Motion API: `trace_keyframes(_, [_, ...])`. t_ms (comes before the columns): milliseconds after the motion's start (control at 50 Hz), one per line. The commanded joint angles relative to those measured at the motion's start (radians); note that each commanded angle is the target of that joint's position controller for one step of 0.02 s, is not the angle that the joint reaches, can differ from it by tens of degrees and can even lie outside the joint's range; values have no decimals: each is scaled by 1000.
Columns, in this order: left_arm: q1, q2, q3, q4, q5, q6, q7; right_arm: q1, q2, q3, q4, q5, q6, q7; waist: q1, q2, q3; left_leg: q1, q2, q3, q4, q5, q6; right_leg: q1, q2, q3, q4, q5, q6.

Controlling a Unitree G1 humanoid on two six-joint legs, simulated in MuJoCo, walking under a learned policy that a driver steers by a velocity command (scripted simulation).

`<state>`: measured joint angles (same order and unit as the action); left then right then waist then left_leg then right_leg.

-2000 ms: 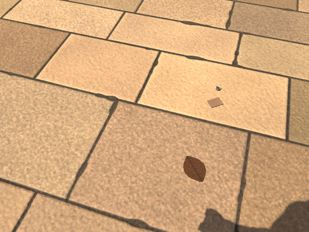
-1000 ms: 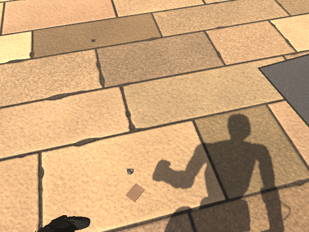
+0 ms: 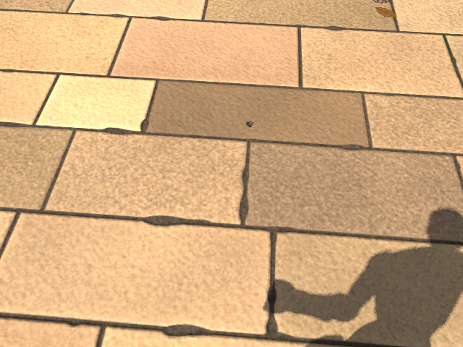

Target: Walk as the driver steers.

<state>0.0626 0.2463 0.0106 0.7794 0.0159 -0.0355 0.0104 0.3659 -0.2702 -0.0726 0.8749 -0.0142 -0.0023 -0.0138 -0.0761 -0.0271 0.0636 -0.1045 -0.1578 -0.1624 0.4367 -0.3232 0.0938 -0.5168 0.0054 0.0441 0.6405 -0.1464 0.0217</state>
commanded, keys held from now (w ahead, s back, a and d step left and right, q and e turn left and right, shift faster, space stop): q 0.38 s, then s+q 0.20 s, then s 0.20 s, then no key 0.22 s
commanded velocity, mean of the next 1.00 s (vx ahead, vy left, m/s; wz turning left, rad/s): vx -0.05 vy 0.00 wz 0.45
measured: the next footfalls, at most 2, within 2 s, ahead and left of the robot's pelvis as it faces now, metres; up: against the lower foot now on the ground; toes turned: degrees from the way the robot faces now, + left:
right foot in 0.04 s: +0.17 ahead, -0.10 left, +0.00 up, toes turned +5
left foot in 0.50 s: +0.03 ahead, +0.10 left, +0.00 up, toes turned +19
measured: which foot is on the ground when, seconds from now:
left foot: down 0.00-0.04, up 0.06-0.48, down 0.50-1.00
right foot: up 0.00-0.02, down 0.04-0.48, up 0.50-0.98, down 1.00-1.00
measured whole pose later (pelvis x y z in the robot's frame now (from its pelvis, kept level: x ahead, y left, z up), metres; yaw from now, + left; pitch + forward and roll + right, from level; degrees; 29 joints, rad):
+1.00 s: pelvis -0.06 -0.04 +0.00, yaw +26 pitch -1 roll +0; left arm 0.25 0.27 0.05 0.82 0.00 0.07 0.03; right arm 0.14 -0.26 -0.04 0.79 -0.01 0.07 -0.01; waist 0.00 0.03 0.06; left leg -0.36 -0.09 -0.10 0.45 -0.09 0.03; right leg -0.14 0.04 0.01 0.47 -0.34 -0.05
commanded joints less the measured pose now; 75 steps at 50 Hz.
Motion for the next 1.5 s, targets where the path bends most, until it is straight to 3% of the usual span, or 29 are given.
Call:
trace_keyframes(20, [146,136,36,-23,2,-32,19,-64,-165,-40,-76,6,-6,-7,115,112,-94,-21,201,-194,160,753,15,257,23,9,-235,88,-42])
trace_keyframes(40, [231,193,49,-18,16,-46,31,-66,-124,-28,-107,23,-17,-2,137,5,-182,-108,144,-148,345,558,-25,455,-144,133,-261,319,-86])
trace_keyframes(60, [207,272,60,-49,10,-33,36,70,-46,-15,-122,43,-13,-9,61,-214,-283,-314,-28,21,601,-249,-57,657,-444,420,-217,833,-219])
trace_keyframes(80, [236,224,59,-42,-17,-11,27,141,-126,-30,-86,7,7,-19,54,-179,-351,-345,3,72,748,-393,-58,608,-500,510,-203,884,-305])
trace_keyframes(120, [136,109,29,-73,-14,6,28,33,-146,-39,-73,-13,33,-7,49,-26,-186,-376,75,67,801,-241,-86,448,-360,293,-265,567,-259])
trace_keyframes(180, [86,122,31,-81,8,19,36,-12,-118,-33,-91,-4,68,24,40,-125,-117,-347,97,107,774,-131,-132,329,-241,102,-327,396,-214])
trace_keyframes(360, [109,174,62,-73,19,35,19,-148,-88,-4,-164,1,91,56,76,-144,-112,-248,157,186,434,-107,-111,275,-288,-7,-381,-14,-227])
trace_keyframes(460, [121,210,80,-55,1,59,12,-98,-86,1,-171,7,67,55,45,-114,-128,-90,139,234,123,-3,-58,272,-308,-81,-208,205,-168])
trace_keyframes(480, [159,199,82,-40,0,64,8,-87,-107,-4,-166,0,56,50,46,-37,-107,-47,152,164,-9,76,-41,218,-279,-124,-118,115,-101])
trace_keyframes(500, [216,144,73,-51,3,75,-1,-109,-207,-24,-188,-12,46,38,79,240,-73,-18,376,-166,-176,207,7,57,-154,-224,125,-219,-15])
trace_keyframes(520, [110,116,61,-118,1,97,21,-90,-343,-59,-207,-19,50,35,24,354,-18,-141,574,-381,-175,577,170,-81,1,-143,306,-516,18])
trace_keyframes(560, [91,126,64,-102,-13,120,22,-138,-241,-38,-200,-8,54,20,65,173,-22,-172,451,-198,-114,652,170,-41,-24,-13,499,-393,5])
trace_keyframes(600, [159,151,75,-62,-4,107,18,-247,-188,-25,-223,1,59,8,113,174,-58,-104,343,-97,-69,680,104,-40,-9,-16,527,-275,-4])
trace_keyframes(640, [182,158,80,-47,2,106,11,-228,-150,-13,-224,10,58,8,100,150,-131,-34,335,-78,-45,782,111,-22,11,-26,595,-267,5])
trace_keyframes(780, [147,126,69,-57,-14,134,17,-168,-146,-7,-190,1,53,-5,46,160,-133,70,374,-162,-76,636,135,2,24,-9,425,-321,3])
trace_keyframes(840, [161,119,65,-48,-15,133,14,-189,-148,-4,-176,-7,55,-2,43,176,-137,19,356,-194,-127,338,122,107,26,-17,264,-336,-13])
trace_keyframes(960, [306,90,59,29,-19,105,21,-207,-157,-8,-118,1,69,5,91,160,-103,-158,304,-215,-172,29,52,405,55,-71,-232,-187,-83])
trace_keyframes(980, [301,97,57,34,-10,94,27,-186,-142,-6,-106,3,66,3,86,112,-81,-221,265,-189,-147,-31,4,451,25,-25,-341,-132,-103])
trace_keyframes(1000, [274,154,63,12,8,80,31,-142,-105,1,-96,10,62,3,67,-53,-100,-297,186,-99,22,-105,-48,481,-161,194,-430,-264,-138])
trace_keyframes(1020, [174,223,72,-26,10,73,23,-215,-113,-8,-114,6,55,-2,86,-193,-16,-333,22,67,180,-143,-77,243,-350,394,-505,-309,-231])
trace_keyframes(1040, [144,192,66,-16,22,64,20,-262,-132,-17,-109,-14,56,-3,94,-122,36,-247,52,19,366,-135,-81,95,-345,352,-507,-287,-264])
trace_keyframes(1060, [72,144,52,-20,16,55,23,-222,-112,-17,-85,-7,56,5,41,-91,39,-222,36,1,459,-78,-74,80,-271,267,-489,-216,-236])
trace_keyframes(1140, [75,92,34,0,-4,40,28,-126,-79,-8,-2,-9,53,6,44,-109,-5,-266,68,37,447,-72,-106,314,-180,129,-381,127,-209])
trace_keyframes(1220, [189,122,35,72,5,45,29,-175,-45,16,15,11,50,-18,116,-130,-35,-192,116,127,106,-115,-119,463,-195,171,-303,248,-216])
trace_keyframes(1260, [185,140,41,94,1,50,25,-115,-51,20,52,16,42,-29,80,-99,-35,-59,129,130,-153,128,-104,429,-184,170,-271,326,-169])
trace_keyframes(1300, [203,113,35,95,-3,35,15,-82,-113,14,78,-3,24,-38,100,-11,-97,112,244,-9,-155,365,-82,350,-144,144,-252,267,-101])
trace_keyframes(1320, [211,84,32,107,-19,33,11,-118,-107,20,103,7,21,-30,137,103,-68,31,250,-2,-87,422,-53,372,-83,89,-325,143,-90])
trace_keyframes(1340, [174,97,31,127,-15,36,16,-125,-46,36,105,7,13,-19,98,77,-70,-7,246,-3,-108,336,-51,418,-72,76,-324,73,-80])
trace_keyframes(1500, [157,70,25,213,-5,45,13,-117,-54,47,176,2,6,-26,86,56,8,-90,228,-10,-174,94,-47,365,-70,76,-326,-34,-69])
